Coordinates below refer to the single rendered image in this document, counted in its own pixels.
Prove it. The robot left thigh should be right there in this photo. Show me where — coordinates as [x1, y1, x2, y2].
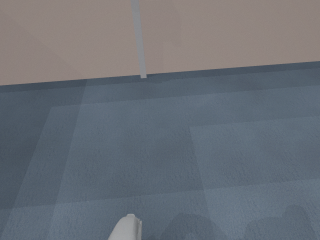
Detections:
[108, 216, 142, 240]

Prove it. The panel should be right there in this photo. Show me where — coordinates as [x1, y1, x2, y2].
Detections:
[130, 0, 147, 79]

